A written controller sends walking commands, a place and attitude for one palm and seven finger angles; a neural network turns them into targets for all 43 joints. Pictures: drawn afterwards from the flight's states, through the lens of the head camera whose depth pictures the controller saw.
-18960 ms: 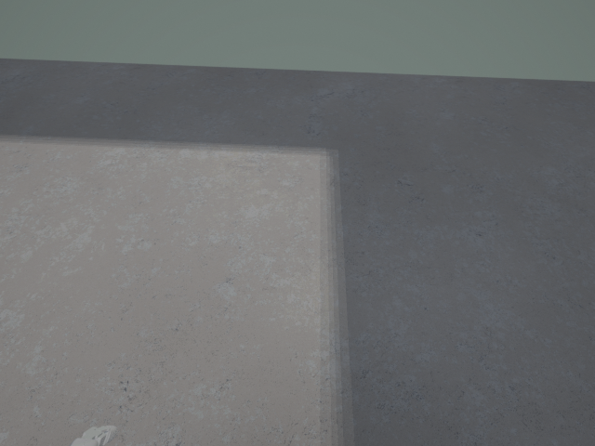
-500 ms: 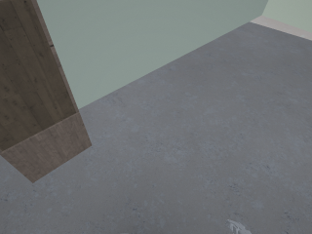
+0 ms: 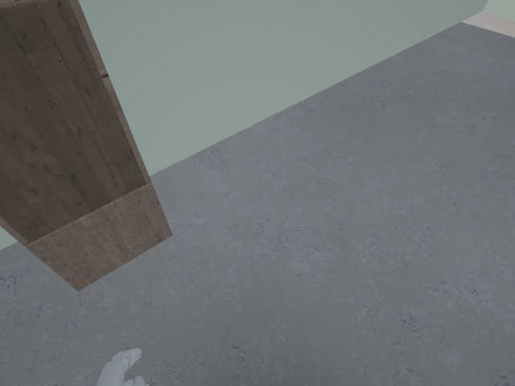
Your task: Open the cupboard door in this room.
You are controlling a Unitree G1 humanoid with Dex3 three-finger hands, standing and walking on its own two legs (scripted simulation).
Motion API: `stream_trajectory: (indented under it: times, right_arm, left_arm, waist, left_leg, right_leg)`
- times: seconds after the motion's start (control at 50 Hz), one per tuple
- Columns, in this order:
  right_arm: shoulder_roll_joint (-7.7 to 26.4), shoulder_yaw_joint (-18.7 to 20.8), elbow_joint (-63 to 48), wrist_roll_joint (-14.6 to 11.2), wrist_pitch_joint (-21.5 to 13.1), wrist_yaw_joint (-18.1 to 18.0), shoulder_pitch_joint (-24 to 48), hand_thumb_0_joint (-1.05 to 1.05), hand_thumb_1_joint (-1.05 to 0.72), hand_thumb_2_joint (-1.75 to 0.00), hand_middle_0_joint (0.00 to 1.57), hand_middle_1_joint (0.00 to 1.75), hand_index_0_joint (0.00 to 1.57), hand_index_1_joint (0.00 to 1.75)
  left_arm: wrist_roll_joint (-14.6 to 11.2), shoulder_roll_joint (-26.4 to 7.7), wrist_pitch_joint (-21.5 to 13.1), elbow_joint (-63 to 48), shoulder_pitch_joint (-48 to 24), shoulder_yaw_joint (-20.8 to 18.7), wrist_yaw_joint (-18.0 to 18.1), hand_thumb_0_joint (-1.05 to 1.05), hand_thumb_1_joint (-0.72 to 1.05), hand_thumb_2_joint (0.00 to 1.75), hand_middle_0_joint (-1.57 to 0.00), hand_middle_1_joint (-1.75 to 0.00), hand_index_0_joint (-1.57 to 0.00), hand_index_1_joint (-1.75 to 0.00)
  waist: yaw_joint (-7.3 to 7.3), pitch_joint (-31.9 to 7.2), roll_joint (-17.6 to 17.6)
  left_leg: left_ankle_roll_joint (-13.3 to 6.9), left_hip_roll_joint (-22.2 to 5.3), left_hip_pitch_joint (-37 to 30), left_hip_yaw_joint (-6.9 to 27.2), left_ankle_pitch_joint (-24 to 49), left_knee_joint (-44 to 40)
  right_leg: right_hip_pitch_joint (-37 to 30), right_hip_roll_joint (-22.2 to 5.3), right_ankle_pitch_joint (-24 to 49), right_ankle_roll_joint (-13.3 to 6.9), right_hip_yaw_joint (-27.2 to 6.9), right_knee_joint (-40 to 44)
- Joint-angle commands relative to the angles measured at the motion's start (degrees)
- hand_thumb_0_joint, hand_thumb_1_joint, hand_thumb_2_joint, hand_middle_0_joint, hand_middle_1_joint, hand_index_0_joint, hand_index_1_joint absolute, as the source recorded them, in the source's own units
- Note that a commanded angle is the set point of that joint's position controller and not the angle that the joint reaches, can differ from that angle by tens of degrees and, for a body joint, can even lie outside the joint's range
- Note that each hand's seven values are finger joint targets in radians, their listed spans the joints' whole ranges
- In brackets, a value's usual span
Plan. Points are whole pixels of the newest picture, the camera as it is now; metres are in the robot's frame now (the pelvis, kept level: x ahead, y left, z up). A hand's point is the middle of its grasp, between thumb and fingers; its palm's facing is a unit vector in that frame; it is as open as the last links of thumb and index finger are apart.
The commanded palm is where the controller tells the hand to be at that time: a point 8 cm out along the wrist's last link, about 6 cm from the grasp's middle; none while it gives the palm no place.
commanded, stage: turn to face it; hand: left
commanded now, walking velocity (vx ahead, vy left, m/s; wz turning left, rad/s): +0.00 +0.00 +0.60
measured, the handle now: out of the picture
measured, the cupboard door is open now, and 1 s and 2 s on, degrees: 0 0 0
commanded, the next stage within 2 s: take the last steps up to it in 0.92 s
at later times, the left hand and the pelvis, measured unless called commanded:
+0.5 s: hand out of the picture -0.08 +0.19 -0.17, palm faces +0.36 -0.89 -0.28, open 7.4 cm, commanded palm none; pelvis -0.03 -0.01 +0.00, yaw +20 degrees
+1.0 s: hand out of the picture -0.05 +0.19 -0.16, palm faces +0.49 -0.82 -0.28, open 7.4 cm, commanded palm none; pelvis -0.03 -0.03 -0.01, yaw +30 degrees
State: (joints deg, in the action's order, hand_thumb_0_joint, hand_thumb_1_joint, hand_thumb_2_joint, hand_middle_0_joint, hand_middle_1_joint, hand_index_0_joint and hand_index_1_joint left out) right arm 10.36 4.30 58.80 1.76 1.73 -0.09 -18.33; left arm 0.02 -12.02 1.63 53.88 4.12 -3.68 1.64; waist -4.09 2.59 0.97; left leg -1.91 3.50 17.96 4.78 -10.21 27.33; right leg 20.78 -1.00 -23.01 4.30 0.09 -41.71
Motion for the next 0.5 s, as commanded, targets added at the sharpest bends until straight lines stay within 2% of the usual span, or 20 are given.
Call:
stream_trajectory:
  times: [0.0,0.02,0.04,0.06,0.08,0.1,0.12,0.14,0.16,0.2,0.28,0.32,0.4,0.42,0.44,0.46,0.48]
  right_arm:
    - [10.1,2.6,-5.9,-1.0,-0.6,-0.3,2.2,0.0,-0.9,-0.9,0.2,0.3,0.2,0.3]
    - [7.2,2.2,-7.0,-1.5,-0.8,0.2,1.9,0.0,-0.9,-0.9,0.2,0.3,0.2,0.3]
    - [6.8,2.2,-8.7,-1.0,-0.8,0.2,2.9,0.0,-0.9,-0.9,0.2,0.3,0.2,0.3]
    - [8.8,2.7,-7.7,-0.3,0.5,0.2,2.8,0.0,-0.9,-0.9,0.2,0.3,0.2,0.3]
    - [8.0,2.8,-6.9,-0.3,1.2,0.5,3.3,0.0,-0.9,-0.9,0.2,0.3,0.2,0.3]
    - [7.3,2.6,-6.1,-0.2,1.6,0.9,2.5,0.0,-0.9,-0.9,0.2,0.3,0.2,0.3]
    - [6.7,2.4,-5.9,-0.2,1.7,1.1,1.4,0.0,-0.9,-0.9,0.2,0.3,0.2,0.3]
    - [6.6,2.1,-6.1,-0.3,1.8,1.3,1.9,0.0,-0.9,-0.9,0.2,0.3,0.2,0.3]
    - [6.9,2.0,-6.5,-0.3,1.8,1.3,2.7,0.0,-0.9,-0.9,0.2,0.3,0.2,0.3]
    - [7.5,1.9,-7.2,-0.4,2.0,1.3,5.2,0.0,-0.9,-0.9,0.2,0.3,0.2,0.3]
    - [7.7,1.3,-8.8,-0.6,2.1,1.4,10.7,0.0,-0.9,-0.9,0.2,0.3,0.2,0.3]
    - [7.7,1.0,-9.4,-0.9,2.0,1.5,12.5,0.0,-0.9,-0.9,0.2,0.3,0.2,0.3]
    - [7.8,0.1,-10.7,-1.3,1.2,1.6,15.0,0.0,-0.9,-0.9,0.2,0.3,0.2,0.3]
    - [7.7,0.0,-10.8,-1.3,0.9,1.5,14.8,0.0,-0.9,-0.9,0.2,0.3,0.2,0.3]
    - [8.0,-0.1,-10.5,-1.3,0.6,1.4,13.4,0.0,-0.9,-0.9,0.2,0.3,0.2,0.3]
    - [8.5,0.0,-10.3,-1.2,0.3,1.3,11.6,0.0,-0.9,-0.9,0.2,0.3,0.2,0.3]
    - [10.3,0.4,-9.6,-1.1,-0.2,1.3,9.3,0.0,-0.9,-0.9,0.2,0.3,0.2,0.3]
  left_arm:
    - [0.0,-6.8,-1.8,-2.6,8.2,-1.0,0.7,0.0,0.9,0.9,-0.2,-0.3,-0.2,-0.3]
    - [0.8,-11.4,-2.3,-2.9,9.2,-1.9,1.1,0.0,0.9,0.9,-0.2,-0.3,-0.2,-0.3]
    - [1.0,-13.6,-2.2,-3.8,8.8,-1.9,1.0,0.0,0.9,0.9,-0.2,-0.3,-0.2,-0.3]
    - [0.6,-12.2,-2.6,-4.9,7.1,-2.1,1.0,0.0,0.9,0.9,-0.2,-0.3,-0.2,-0.3]
    - [0.6,-10.3,-2.3,-5.5,3.9,-1.5,0.9,0.0,0.9,0.9,-0.2,-0.3,-0.2,-0.3]
    - [0.6,-8.5,-2.3,-6.1,1.4,-0.8,0.7,0.0,0.9,0.9,-0.2,-0.3,-0.2,-0.3]
    - [0.6,-7.2,-2.3,-6.4,0.6,-0.6,0.8,0.0,0.9,0.9,-0.2,-0.3,-0.2,-0.3]
    - [0.7,-7.0,-2.7,-6.4,1.7,-0.5,0.6,0.0,0.9,0.9,-0.2,-0.3,-0.2,-0.3]
    - [0.8,-7.1,-2.9,-6.1,3.4,-0.5,0.5,0.0,0.9,0.9,-0.2,-0.3,-0.2,-0.3]
    - [0.9,-8.1,-2.9,-5.4,6.6,-0.6,0.4,0.0,0.9,0.9,-0.2,-0.3,-0.2,-0.3]
    - [1.3,-10.2,-2.4,-4.5,10.0,-1.0,0.3,0.0,0.9,0.9,-0.2,-0.3,-0.2,-0.3]
    - [1.5,-11.1,-2.2,-4.0,10.4,-1.3,0.2,0.0,0.9,0.9,-0.2,-0.3,-0.2,-0.3]
    - [1.7,-13.3,-1.7,-3.5,11.1,-1.9,0.0,0.0,0.9,0.9,-0.2,-0.3,-0.2,-0.3]
    - [1.8,-13.5,-1.6,-3.1,11.5,-2.1,-0.1,0.0,0.9,0.9,-0.2,-0.3,-0.2,-0.3]
    - [1.6,-14.0,-1.5,-2.8,11.5,-2.2,-0.1,0.0,0.9,0.9,-0.2,-0.3,-0.2,-0.3]
    - [1.3,-14.1,-1.3,-2.6,11.1,-2.4,-0.2,0.0,0.9,0.9,-0.2,-0.3,-0.2,-0.3]
    - [0.9,-13.6,-1.0,-2.5,11.1,-2.3,-0.4,0.0,0.9,0.9,-0.2,-0.3,-0.2,-0.3]
  waist:
    - [5.44,-7.7,3.1]
    - [5.78,-8.5,-9.7]
    - [5.76,-6.4,-14.8]
    - [5.21,-4.8,-15.2]
    - [3.46,-1.1,-10.7]
    - [1.81,1.0,-8.2]
    - [1.01,0.6,-7.9]
    - [1.54,0.5,-9.7]
    - [2.23,-0.7,-10.2]
    - [3.57,-1.6,-11.2]
    - [5.39,-1.7,-11.1]
    - [5.66,-2.1,-11.8]
    - [6.68,-4.0,-13.6]
    - [6.75,-5.2,-13.7]
    - [6.03,-6.6,-12.9]
    - [4.83,-7.5,-11.9]
    - [3.33,-8.6,-8.5]
  left_leg:
    - [-2.6,-9.8,4.6,15.9,9.8,0.0]
    - [1.7,-3.7,15.0,6.6,-4.6,9.6]
    - [4.3,0.6,18.2,-1.8,-22.3,21.0]
    - [4.2,-2.8,15.4,0.0,-22.5,30.7]
    - [4.5,-3.6,14.8,-0.6,-19.1,37.4]
    - [4.8,-4.7,15.4,-1.2,-15.1,41.0]
    - [5.2,-5.3,15.6,-2.2,-13.0,42.0]
    - [5.8,-5.5,15.4,-3.0,-11.7,42.9]
    - [6.3,-5.5,15.6,-3.4,-11.3,42.6]
    - [6.9,-5.9,15.8,-4.0,-11.6,41.6]
    - [7.2,-6.3,14.0,-5.8,-13.7,35.2]
    - [7.0,-6.4,12.0,-6.7,-15.1,30.5]
    - [5.8,-5.9,6.7,-9.2,-16.7,19.5]
    - [5.4,-5.8,4.6,-9.7,-16.4,15.4]
    - [5.1,-5.3,1.9,-10.8,-13.7,10.2]
    - [4.8,-5.0,-2.8,-11.6,-8.1,3.7]
    - [4.0,-6.0,-10.7,-10.6,-0.2,-4.6]
  right_leg:
    - [-18.5,-3.0,11.6,-1.6,-2.0,22.4]
    - [-26.3,-16.1,13.9,-5.3,-13.2,26.5]
    - [-21.6,-27.1,23.3,-11.7,-19.0,25.7]
    - [-13.0,-26.8,20.1,-13.3,-17.4,26.7]
    - [-8.5,-23.3,18.7,-13.1,-14.0,26.6]
    - [-7.3,-19.7,20.9,-11.6,-7.7,25.0]
    - [-8.1,-18.0,25.9,-10.7,-4.1,23.5]
    - [-9.1,-17.2,30.3,-10.3,-1.8,22.7]
    - [-11.4,-17.0,33.9,-10.4,-0.9,21.8]
    - [-14.1,-17.4,35.7,-10.8,0.1,21.1]
    - [-15.8,-19.0,34.5,-11.8,1.0,21.0]
    - [-16.4,-19.7,33.9,-11.9,1.9,20.8]
    - [-17.1,-20.9,34.3,-12.3,3.4,18.8]
    - [-17.8,-21.0,35.3,-11.8,3.6,17.0]
    - [-18.2,-20.8,36.1,-10.7,4.9,14.8]
    - [-16.4,-20.0,34.1,-8.8,7.1,12.0]
    - [-11.8,-18.4,30.2,-5.9,9.5,6.3]
